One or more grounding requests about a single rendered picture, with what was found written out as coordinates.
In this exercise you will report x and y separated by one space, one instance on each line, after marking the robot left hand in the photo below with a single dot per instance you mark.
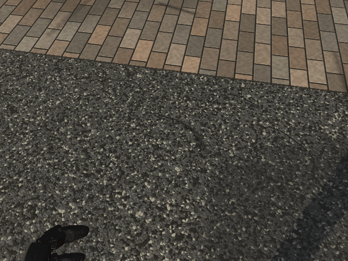
52 239

